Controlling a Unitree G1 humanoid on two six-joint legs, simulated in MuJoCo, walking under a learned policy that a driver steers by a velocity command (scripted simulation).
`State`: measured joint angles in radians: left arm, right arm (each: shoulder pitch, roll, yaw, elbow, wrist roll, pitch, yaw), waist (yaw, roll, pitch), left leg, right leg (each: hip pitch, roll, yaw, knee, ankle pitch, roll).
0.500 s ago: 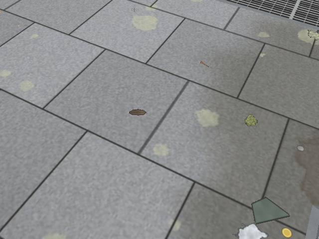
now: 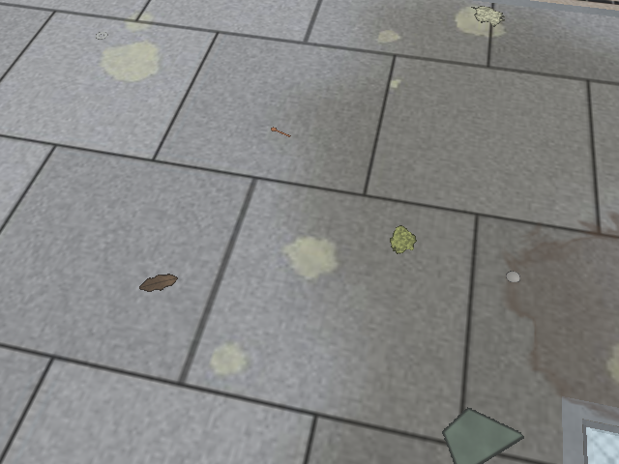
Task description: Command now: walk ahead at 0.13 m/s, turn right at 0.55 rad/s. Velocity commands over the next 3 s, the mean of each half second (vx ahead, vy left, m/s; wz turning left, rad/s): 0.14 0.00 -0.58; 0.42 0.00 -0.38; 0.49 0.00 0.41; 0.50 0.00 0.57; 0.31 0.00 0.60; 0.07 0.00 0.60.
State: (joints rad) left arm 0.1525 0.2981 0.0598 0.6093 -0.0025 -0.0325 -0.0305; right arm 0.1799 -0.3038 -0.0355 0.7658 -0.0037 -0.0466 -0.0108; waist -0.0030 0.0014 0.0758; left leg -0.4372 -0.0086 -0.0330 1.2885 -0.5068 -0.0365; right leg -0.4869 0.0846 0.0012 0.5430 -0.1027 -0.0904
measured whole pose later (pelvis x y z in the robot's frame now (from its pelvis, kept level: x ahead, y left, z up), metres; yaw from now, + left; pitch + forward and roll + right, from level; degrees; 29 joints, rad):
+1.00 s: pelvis +0.25 -0.10 +0.02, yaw -28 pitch +2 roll +0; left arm 0.24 0.26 0.04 0.63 0.00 -0.06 -0.03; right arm 0.30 -0.32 -0.05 0.80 0.03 -0.07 0.02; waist -0.02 0.04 0.02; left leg -0.51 0.10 -0.02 1.19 -0.30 0.00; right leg -0.26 0.02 -0.07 0.47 -0.24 -0.05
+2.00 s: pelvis +0.79 -0.29 +0.01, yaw +6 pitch +1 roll -1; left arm 0.22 0.26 0.05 0.71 0.01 -0.10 -0.01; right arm 0.30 -0.31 -0.07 0.68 0.03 -0.02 0.00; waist 0.01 0.05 0.02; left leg -0.49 0.00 -0.07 1.21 -0.35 0.01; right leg -0.28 0.02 -0.04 0.45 -0.20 -0.02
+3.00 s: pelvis +1.06 -0.23 +0.02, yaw +42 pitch +2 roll +1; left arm 0.19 0.26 0.05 0.70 0.01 0.00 0.04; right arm 0.22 -0.35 -0.10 0.62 0.02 0.07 -0.01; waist 0.02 0.04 0.02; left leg -0.55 -0.04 -0.06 1.10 -0.35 -0.07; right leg -0.25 -0.04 -0.03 0.44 -0.22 0.00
